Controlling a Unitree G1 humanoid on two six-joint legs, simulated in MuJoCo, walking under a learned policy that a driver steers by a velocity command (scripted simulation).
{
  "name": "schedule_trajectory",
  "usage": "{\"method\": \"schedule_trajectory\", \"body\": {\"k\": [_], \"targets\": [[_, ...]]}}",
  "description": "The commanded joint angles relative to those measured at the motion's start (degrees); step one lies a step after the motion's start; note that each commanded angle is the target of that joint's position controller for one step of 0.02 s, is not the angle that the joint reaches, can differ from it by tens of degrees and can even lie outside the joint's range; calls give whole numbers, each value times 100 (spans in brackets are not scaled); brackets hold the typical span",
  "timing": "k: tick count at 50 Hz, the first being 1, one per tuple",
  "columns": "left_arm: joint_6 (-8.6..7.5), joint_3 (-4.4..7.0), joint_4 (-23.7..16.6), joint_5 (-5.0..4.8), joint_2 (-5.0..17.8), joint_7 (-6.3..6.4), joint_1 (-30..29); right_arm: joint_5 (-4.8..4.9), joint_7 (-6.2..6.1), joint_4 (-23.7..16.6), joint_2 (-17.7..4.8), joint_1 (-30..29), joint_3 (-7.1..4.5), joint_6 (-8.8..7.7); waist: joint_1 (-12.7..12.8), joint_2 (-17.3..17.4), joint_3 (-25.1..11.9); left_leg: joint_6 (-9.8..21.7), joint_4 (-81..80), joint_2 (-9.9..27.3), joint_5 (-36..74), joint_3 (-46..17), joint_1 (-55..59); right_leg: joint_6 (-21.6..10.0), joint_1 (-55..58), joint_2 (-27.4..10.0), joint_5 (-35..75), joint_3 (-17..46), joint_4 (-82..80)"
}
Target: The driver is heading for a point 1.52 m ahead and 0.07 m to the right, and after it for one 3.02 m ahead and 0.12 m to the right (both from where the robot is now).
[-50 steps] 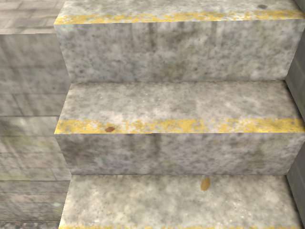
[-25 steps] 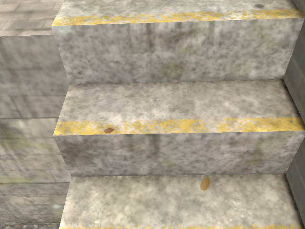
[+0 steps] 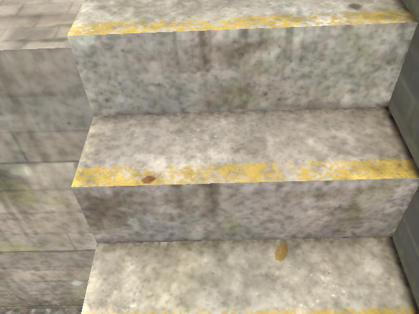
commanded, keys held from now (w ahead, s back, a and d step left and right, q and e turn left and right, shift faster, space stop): w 1.00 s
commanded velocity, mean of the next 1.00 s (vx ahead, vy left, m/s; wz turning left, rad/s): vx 0.50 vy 0.00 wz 0.00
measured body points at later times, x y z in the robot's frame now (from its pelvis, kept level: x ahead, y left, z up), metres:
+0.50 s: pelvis +0.00 +0.00 +0.00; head +0.00 -0.02 +0.45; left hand +0.07 +0.24 -0.13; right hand +0.07 -0.23 -0.15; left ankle -0.06 +0.13 -0.75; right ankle -0.04 -0.13 -0.75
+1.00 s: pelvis +0.00 +0.00 +0.00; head -0.01 -0.02 +0.45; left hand +0.07 +0.25 -0.13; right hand +0.07 -0.23 -0.15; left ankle -0.06 +0.13 -0.75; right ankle -0.04 -0.13 -0.75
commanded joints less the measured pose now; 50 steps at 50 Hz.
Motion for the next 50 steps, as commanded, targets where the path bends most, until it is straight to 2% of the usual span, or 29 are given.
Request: {"method": "schedule_trajectory", "body": {"k": [1,50], "targets": [[-54,121,-200,-2,642,15,101,-1,-9,-280,-417,25,-88,-57,3,-132,121,273,15,486,1755,-298,20,-597,-213,-543,1798,355,-128],[-37,128,-240,28,622,37,157,11,-28,-266,-413,58,-98,-39,7,-154,160,257,153,438,1626,-198,-28,-627,-340,-503,1692,377,-23]]}}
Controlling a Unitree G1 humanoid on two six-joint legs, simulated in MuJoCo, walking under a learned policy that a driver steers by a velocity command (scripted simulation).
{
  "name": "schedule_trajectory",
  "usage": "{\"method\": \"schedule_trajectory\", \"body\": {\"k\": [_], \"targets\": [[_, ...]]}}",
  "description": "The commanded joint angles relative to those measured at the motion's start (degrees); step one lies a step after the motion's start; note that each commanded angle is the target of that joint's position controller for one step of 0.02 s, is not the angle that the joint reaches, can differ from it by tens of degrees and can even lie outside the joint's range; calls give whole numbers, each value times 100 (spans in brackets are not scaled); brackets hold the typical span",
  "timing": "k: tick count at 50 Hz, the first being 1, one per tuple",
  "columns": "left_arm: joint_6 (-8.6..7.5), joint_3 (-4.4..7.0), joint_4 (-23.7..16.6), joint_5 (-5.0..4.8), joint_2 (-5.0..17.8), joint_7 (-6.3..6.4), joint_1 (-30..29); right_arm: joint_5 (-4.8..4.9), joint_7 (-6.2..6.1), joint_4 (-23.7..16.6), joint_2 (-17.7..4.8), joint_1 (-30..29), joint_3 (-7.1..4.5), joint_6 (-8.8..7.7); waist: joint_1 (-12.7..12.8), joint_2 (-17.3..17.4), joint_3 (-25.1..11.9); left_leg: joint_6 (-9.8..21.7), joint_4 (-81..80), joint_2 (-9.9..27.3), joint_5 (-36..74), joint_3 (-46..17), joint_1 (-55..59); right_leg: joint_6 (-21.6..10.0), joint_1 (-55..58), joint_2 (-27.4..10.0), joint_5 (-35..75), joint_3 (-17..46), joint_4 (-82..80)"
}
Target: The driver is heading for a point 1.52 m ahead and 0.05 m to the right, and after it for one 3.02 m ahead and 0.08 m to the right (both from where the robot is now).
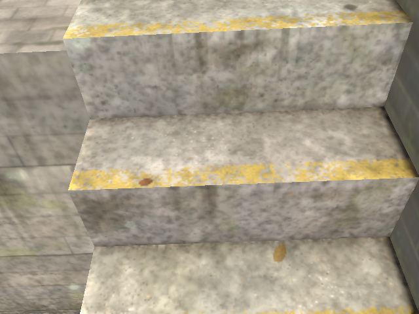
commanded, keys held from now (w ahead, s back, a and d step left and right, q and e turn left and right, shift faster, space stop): w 0.14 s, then no key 0.86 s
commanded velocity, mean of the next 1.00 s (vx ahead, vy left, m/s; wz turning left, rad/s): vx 0.19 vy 0.00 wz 0.00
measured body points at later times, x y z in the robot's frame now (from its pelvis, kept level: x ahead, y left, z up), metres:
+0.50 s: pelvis -0.02 -0.01 +0.00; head -0.03 -0.03 +0.45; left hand +0.01 +0.25 -0.13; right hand +0.00 -0.24 -0.16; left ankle -0.07 +0.13 -0.75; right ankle -0.04 -0.14 -0.75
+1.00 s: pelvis -0.06 -0.01 +0.00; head -0.05 -0.03 +0.45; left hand -0.04 +0.24 -0.14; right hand -0.05 -0.25 -0.16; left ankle -0.07 +0.13 -0.75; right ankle -0.04 -0.14 -0.75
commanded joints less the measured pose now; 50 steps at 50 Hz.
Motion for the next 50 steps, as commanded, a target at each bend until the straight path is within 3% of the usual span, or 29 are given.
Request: {"method": "schedule_trajectory", "body": {"k": [1,7,9,11,13,22,25,33,41,50], "targets": [[-55,122,-214,-4,645,15,92,0,-10,-286,-415,24,-82,-61,0,-157,183,252,-15,431,1760,-270,11,-645,-272,-495,1788,312,-177],[-55,121,-218,-2,643,15,85,-2,-8,-289,-412,20,-82,-61,-3,-148,173,253,-16,432,1782,-264,24,-640,-281,-493,1804,307,-168],[-66,95,-87,35,583,-10,259,-23,3,-173,-453,178,-94,-25,-13,-58,222,219,-214,551,2350,-381,148,-527,-258,-522,2394,281,-177],[-74,121,11,32,682,-33,400,-33,9,-107,-553,263,-135,20,-12,-64,116,167,-175,580,2813,-369,282,-438,-102,-561,3158,273,-121],[-60,138,66,22,702,-46,438,-24,9,-53,-556,338,-160,75,-39,-100,5,141,-190,585,2696,-360,330,-395,-15,-576,3268,280,-94],[18,196,147,56,645,-49,466,11,-46,147,-442,448,-210,222,-32,-139,303,120,-371,581,1585,-373,13,-332,-258,-587,2268,372,-194],[120,296,120,90,763,9,490,-7,-32,165,-523,562,-251,154,-1,-262,421,58,-434,579,964,-333,-335,-322,-240,-549,1659,392,-325],[225,377,56,75,661,95,565,31,-75,193,-454,710,-280,126,3,-228,518,51,-355,535,431,-365,-670,-357,-374,-568,1175,474,-336],[321,403,-3,102,594,131,601,68,-50,281,-398,763,-290,97,-2,-309,658,127,-237,476,113,-385,-921,-372,-583,-551,329,596,-374],[357,417,-10,81,552,158,633,81,-26,325,-388,728,-300,41,-2,-248,584,150,-180,462,168,-416,-979,-384,-558,-532,413,596,-303]]}}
